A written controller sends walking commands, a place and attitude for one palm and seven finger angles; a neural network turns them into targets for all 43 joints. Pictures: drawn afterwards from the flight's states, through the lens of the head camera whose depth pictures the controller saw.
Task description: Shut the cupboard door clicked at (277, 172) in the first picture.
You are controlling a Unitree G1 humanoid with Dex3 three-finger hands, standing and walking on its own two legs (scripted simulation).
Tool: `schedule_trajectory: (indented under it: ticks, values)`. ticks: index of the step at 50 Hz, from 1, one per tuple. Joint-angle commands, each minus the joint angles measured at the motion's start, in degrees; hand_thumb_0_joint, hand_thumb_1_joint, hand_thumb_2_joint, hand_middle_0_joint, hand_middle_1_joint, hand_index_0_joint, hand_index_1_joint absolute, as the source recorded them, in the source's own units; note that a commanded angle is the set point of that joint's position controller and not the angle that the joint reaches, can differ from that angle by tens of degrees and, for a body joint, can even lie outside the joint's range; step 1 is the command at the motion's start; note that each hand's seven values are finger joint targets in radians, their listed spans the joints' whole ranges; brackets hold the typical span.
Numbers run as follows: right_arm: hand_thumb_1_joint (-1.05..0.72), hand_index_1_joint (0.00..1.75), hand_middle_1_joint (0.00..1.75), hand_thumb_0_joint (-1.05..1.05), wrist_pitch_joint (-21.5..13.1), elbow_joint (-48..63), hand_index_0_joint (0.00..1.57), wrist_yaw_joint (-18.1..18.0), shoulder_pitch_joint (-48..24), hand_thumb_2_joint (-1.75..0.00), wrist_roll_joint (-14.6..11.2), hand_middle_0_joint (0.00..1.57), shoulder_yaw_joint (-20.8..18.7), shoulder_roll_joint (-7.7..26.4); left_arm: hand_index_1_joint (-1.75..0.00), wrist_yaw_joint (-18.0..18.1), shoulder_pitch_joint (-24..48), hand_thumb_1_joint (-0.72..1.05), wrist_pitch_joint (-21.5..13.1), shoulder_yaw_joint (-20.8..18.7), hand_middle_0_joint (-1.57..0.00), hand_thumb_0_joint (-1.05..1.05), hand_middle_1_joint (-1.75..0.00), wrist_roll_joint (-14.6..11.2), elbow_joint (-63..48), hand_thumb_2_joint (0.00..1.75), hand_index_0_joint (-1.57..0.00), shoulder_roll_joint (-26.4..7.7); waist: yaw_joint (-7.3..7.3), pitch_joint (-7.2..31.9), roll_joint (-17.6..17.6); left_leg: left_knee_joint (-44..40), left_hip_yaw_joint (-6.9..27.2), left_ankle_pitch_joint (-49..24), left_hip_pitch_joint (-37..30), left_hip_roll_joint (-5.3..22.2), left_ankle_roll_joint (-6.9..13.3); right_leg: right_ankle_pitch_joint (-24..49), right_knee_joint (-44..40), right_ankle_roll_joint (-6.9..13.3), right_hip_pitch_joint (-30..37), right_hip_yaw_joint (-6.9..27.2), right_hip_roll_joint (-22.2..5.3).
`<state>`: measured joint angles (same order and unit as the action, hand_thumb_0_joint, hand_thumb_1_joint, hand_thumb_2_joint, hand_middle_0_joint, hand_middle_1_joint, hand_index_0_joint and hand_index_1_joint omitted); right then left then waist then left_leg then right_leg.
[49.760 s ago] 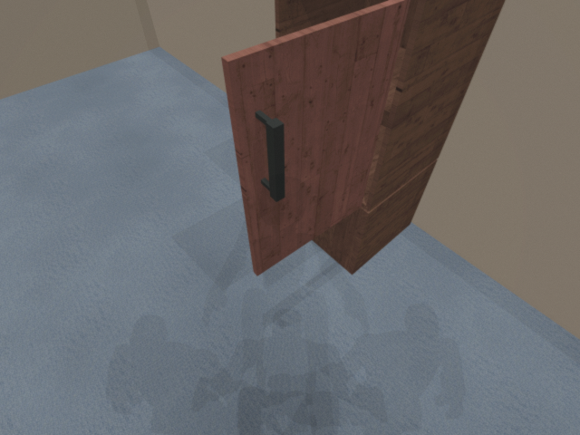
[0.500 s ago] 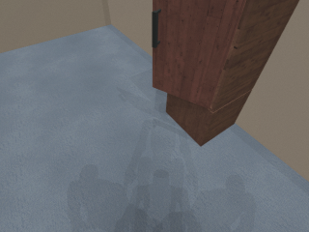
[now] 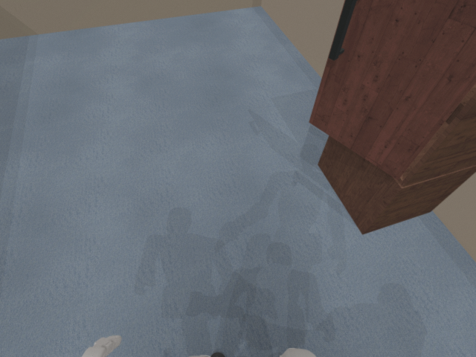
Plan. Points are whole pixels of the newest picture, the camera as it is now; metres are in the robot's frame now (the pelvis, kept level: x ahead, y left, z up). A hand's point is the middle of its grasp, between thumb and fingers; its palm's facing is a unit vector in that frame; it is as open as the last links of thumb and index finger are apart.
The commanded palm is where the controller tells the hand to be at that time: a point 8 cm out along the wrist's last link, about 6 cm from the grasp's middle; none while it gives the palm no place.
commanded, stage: walk to a spot facing it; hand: left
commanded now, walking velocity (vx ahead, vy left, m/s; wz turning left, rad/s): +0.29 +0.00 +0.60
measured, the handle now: (345, 28) +0.95 -0.29 +0.06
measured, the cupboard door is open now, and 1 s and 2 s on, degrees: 25 25 25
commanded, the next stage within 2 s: turn to face it in 0.76 s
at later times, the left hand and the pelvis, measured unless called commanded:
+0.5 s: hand out of the picture -0.02 +0.13 -0.16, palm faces +0.41 -0.88 -0.24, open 7.4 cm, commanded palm none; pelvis +0.10 -0.02 +0.00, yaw +23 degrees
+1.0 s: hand (101, 275) +0.29 +0.30 -0.15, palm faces +0.49 -0.84 -0.22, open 7.4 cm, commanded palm none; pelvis +0.27 +0.07 +0.00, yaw +31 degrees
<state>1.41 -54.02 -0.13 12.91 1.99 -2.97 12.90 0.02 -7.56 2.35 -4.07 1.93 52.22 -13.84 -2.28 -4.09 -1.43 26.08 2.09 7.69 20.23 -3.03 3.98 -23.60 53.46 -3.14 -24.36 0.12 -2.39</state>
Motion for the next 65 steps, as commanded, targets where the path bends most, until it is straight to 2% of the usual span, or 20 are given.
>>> schedule_trajectory:
  ticks: [1, 6, 7, 8, 11, 14, 23, 26, 28, 29, 30, 31, 35, 38, 49, 50, 52, 53, 57, 65]
  values:
    - [-0.90, 0.30, 0.30, 0.00, -0.4, 3.2, 0.20, -0.4, 3.5, -0.90, 0.2, 0.20, -3.5, 12.3, -0.30, -0.3, -1.1, 0.90, -1.5, -0.7, -0.20, 0.00, -0.30, -0.2, -5.0, 0.90, -0.20, -4.3, -0.56, 5.7, -7.6, -14.0, 23.7, 26.2, -8.2, 13.0, 5.1, -1.6, -8.3, 0.2, -1.9, -1.4, 1.7]
    - [-0.90, 0.30, 0.30, 0.00, 0.1, 5.5, 0.20, 0.0, -3.6, -0.90, -0.5, 0.20, -3.5, 9.6, -0.30, -0.2, -15.3, 0.90, -2.3, -1.9, -0.20, 0.00, -0.30, 0.0, -1.9, 0.90, -0.20, -7.6, 6.66, 4.6, -2.9, -3.4, 17.2, 30.0, 14.3, 3.8, 0.1, -0.6, -34.3, 2.9, 28.6, -0.5, 1.1]
    - [-0.90, 0.30, 0.30, 0.00, -0.2, 7.1, 0.20, 0.4, -4.0, -0.90, -1.5, 0.20, -2.7, 5.0, -0.30, 0.7, -17.4, 0.90, -3.0, -2.8, -0.20, 0.00, -0.30, 1.1, -2.4, 0.90, -0.20, -12.9, 7.98, 3.8, 13.9, 16.7, 5.8, 27.7, 28.9, -3.2, -3.6, -17.4, -45.8, 8.4, 35.8, 21.4, -16.2]
    - [-0.90, 0.30, 0.30, 0.00, -0.7, 8.2, 0.20, 0.6, -5.8, -0.90, -0.2, 0.20, -2.8, 5.7, -0.30, 1.1, -13.4, 0.90, -2.9, -2.4, -0.20, 0.00, -0.30, 0.0, -3.0, 0.90, -0.20, -13.7, 6.19, -1.7, 13.7, 31.6, 2.6, 23.4, 31.4, -1.6, -4.7, -20.1, -49.3, 11.5, 26.4, 30.2, -26.8]
    - [-0.90, 0.30, 0.30, 0.00, 0.1, 6.2, 0.20, 2.2, -2.5, -0.90, 0.3, 0.20, -3.1, 6.2, -0.30, 1.1, -3.3, 0.90, -5.2, -1.3, -0.20, 0.00, -0.30, -0.4, -4.5, 0.90, -0.20, -7.7, -0.03, -4.0, 10.1, 44.1, 2.4, 9.4, 25.3, 5.1, -5.5, -8.3, -47.2, 9.4, 15.1, 12.6, -18.8]
    - [-0.90, 0.30, 0.30, 0.00, -0.1, 5.8, 0.20, 3.0, -3.7, -0.90, -0.2, 0.20, -2.3, 4.2, -0.30, 1.0, -9.1, 0.90, -6.3, -0.8, -0.20, 0.00, -0.30, -0.4, -1.7, 0.90, -0.20, -5.4, 1.20, -1.5, 8.8, 41.0, -1.6, 5.3, 23.9, 5.6, -5.8, 17.1, -42.1, 8.3, 22.1, -0.7, -14.7]
    - [-0.90, 0.30, 0.30, 0.00, -0.6, 9.2, 0.20, 4.2, -15.9, -0.90, -0.4, 0.20, 0.0, 2.1, -0.30, 1.4, -20.1, 0.90, -6.5, -0.7, -0.20, 0.00, -0.30, 0.0, 2.7, 0.90, -0.20, -6.8, 5.14, -2.7, 11.0, 18.3, -9.1, 7.3, 18.5, 5.4, -2.5, 43.0, -35.9, 7.6, 30.7, -10.3, -17.3]
    - [-0.90, 0.30, 0.30, 0.00, -1.5, 7.9, 0.20, 3.5, -9.7, -0.90, -0.3, 0.20, -0.3, 3.3, -0.30, 1.2, -19.4, 0.90, -6.5, -1.0, -0.20, 0.00, -0.30, -0.4, 2.4, 0.90, -0.20, -9.2, 1.97, 1.9, 12.2, 13.6, -14.3, 11.0, 4.3, 0.0, 0.3, 61.2, -25.8, 7.1, 29.0, -14.0, -17.9]
    - [-0.90, 0.30, 0.30, 0.00, -1.8, 4.7, 0.20, 2.5, 5.0, -0.90, 0.2, 0.20, -1.9, 8.3, -0.30, 0.8, -17.2, 0.90, -6.4, -1.0, -0.20, 0.00, -0.30, -1.0, 1.4, 0.90, -0.20, -10.1, -5.99, 11.0, 8.1, 4.7, -10.8, 4.9, -21.3, 1.1, 2.8, 48.8, -3.9, 4.0, 16.0, -16.7, -16.2]
    - [-0.90, 0.30, 0.30, 0.00, -2.2, 3.3, 0.20, 1.6, 11.7, -0.90, 0.8, 0.20, -3.9, 16.2, -0.30, -0.2, -18.4, 0.90, -6.2, -0.9, -0.20, 0.00, -0.30, -1.4, -0.7, 0.90, -0.20, -6.8, -7.93, 18.3, -5.5, 3.4, 15.1, 0.6, -38.4, 18.5, 10.3, 9.9, 16.9, 0.7, -3.7, -15.7, -7.8]
    - [-0.90, 0.30, 0.30, 0.00, -2.1, 2.4, 0.20, 0.9, 15.4, -0.90, -0.5, 0.20, -4.7, 20.3, -0.30, -0.3, -12.3, 0.90, -6.1, -0.3, -0.20, 0.00, -0.30, -1.4, -4.6, 0.90, -0.20, -5.3, -8.95, 20.1, -6.6, -3.3, 29.6, -8.2, -40.8, 28.6, 15.2, -9.9, 26.4, 0.9, -15.2, -7.3, -4.0]
    - [-0.90, 0.30, 0.30, 0.00, -2.6, 2.4, 0.20, 0.4, 13.4, -0.90, -0.8, 0.20, -4.4, 18.7, -0.30, 0.2, -8.2, 0.90, -6.0, -0.6, -0.20, 0.00, -0.30, -1.2, -6.0, 0.90, -0.20, -5.5, -7.77, 15.4, 0.5, -5.0, 25.5, -4.0, -32.5, 28.9, 14.1, -6.6, 27.8, 1.4, -17.1, -2.5, -5.6]
    - [-0.90, 0.30, 0.30, 0.00, -4.2, 5.1, 0.20, -0.5, -0.1, -0.90, -0.6, 0.20, -1.2, 8.7, -0.30, -0.5, -11.8, 0.90, -3.7, -0.9, -0.20, 0.00, -0.30, 0.3, -1.2, 0.90, -0.20, -2.1, 0.75, 3.2, -4.5, -11.5, 11.2, 4.5, -8.0, 17.7, 7.4, 3.8, 17.0, 0.3, -9.7, -0.4, -8.0]
    - [-0.90, 0.30, 0.30, 0.00, -4.4, 4.2, 0.20, -0.4, -0.5, -0.90, -0.8, 0.20, -1.1, 8.2, -0.30, -0.9, -11.8, 0.90, -2.8, -0.9, -0.20, 0.00, -0.30, 0.2, -1.2, 0.90, -0.20, -1.7, 2.51, 2.6, -5.2, -13.2, 7.7, 2.8, -5.3, 15.2, 7.7, 8.3, 9.7, -0.5, -7.9, -1.2, -6.6]
    - [-0.90, 0.30, 0.30, 0.00, -3.6, -1.6, 0.20, -1.4, 5.4, -0.90, -0.6, 0.20, -0.8, 4.5, -0.30, -0.4, -7.7, 0.90, -3.5, 0.6, -0.20, 0.00, -0.30, -0.4, -0.9, 0.90, -0.20, -0.5, 3.83, 2.2, -2.5, -2.9, -0.2, -8.6, -7.4, 13.2, 3.2, 19.1, -22.7, 2.3, 12.8, -4.4, 0.6]
    - [-0.90, 0.30, 0.30, 0.00, -3.5, -2.2, 0.20, -1.3, 6.0, -0.90, -0.8, 0.20, -0.5, 3.7, -0.30, -0.2, -11.0, 0.90, -3.9, 0.1, -0.20, 0.00, -0.30, -0.4, 0.3, 0.90, -0.20, -2.6, 5.34, 2.3, -0.1, 1.6, -2.0, -3.7, -5.2, 11.1, 1.0, 21.1, -25.8, 3.0, 18.2, -1.2, -0.9]
    - [-0.90, 0.30, 0.30, 0.00, -3.3, -1.4, 0.20, -0.8, 10.5, -0.90, -1.2, 0.20, -0.3, 0.7, -0.30, 0.4, -17.1, 0.90, -4.8, -1.1, -0.20, 0.00, -0.30, 0.0, 1.7, 0.90, -0.20, -9.5, 5.44, 5.4, 15.0, 25.1, -9.2, 24.5, 7.1, 0.3, -3.5, 40.8, -32.3, 12.8, 28.3, 21.6, -18.2]
    - [-0.90, 0.30, 0.30, 0.00, -2.5, -1.7, 0.20, -1.5, 11.7, -0.90, -1.2, 0.20, -0.1, 1.5, -0.30, 0.8, -16.5, 0.90, -5.1, -1.4, -0.20, 0.00, -0.30, -0.9, 1.7, 0.90, -0.20, -9.4, 4.78, 11.1, 19.6, 33.2, -3.6, 30.0, 6.4, 2.7, -4.2, 42.2, -35.7, 16.5, 28.2, 27.3, -20.5]
    - [-0.90, 0.30, 0.30, 0.00, -1.1, -1.6, 0.20, -1.4, 5.2, -0.90, -1.4, 0.20, 0.0, 1.1, -0.30, 1.8, -5.8, 0.90, -3.4, -1.4, -0.20, 0.00, -0.30, -0.8, -0.5, 0.90, -0.20, -5.2, 2.15, 7.6, 4.9, 37.1, -1.5, 18.8, 6.0, 6.5, -5.9, 35.7, -36.1, 15.8, 16.5, 15.3, -13.5]
    - [-0.90, 0.30, 0.30, 0.00, 0.2, 1.7, 0.20, -1.5, 2.5, -0.90, -1.0, 0.20, -0.5, 1.1, -0.30, 1.0, -6.0, 0.90, -2.3, -2.5, -0.20, 0.00, -0.30, -0.4, -0.9, 0.90, -0.20, -6.3, 2.49, 7.5, 7.5, 23.8, -2.3, 15.6, 5.0, 5.1, -7.1, 21.9, -37.3, 14.2, 13.2, 17.8, -9.6]
